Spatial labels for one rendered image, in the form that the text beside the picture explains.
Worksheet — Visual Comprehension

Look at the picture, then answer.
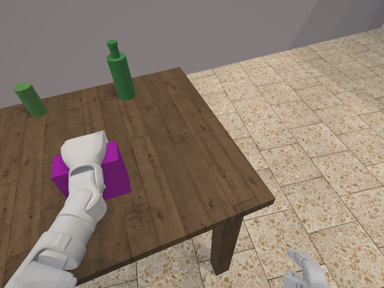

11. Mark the robot left upper arm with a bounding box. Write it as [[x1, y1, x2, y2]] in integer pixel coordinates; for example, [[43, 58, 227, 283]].
[[12, 261, 77, 288]]

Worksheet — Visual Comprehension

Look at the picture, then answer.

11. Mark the sponge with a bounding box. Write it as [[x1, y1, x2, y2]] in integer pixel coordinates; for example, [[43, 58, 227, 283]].
[[51, 141, 131, 200]]

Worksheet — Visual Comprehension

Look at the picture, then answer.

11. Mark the table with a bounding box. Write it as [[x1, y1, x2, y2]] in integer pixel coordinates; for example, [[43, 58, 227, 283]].
[[0, 67, 275, 288]]

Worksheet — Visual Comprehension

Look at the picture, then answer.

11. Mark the robot left forearm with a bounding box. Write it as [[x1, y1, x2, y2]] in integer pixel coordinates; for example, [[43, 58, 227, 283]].
[[4, 162, 107, 288]]

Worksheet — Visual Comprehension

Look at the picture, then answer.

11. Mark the robot right hand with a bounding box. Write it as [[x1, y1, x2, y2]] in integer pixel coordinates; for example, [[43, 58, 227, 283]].
[[283, 248, 329, 288]]

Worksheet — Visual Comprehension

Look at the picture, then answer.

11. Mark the robot left hand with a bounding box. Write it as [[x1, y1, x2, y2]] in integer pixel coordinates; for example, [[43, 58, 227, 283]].
[[61, 130, 108, 189]]

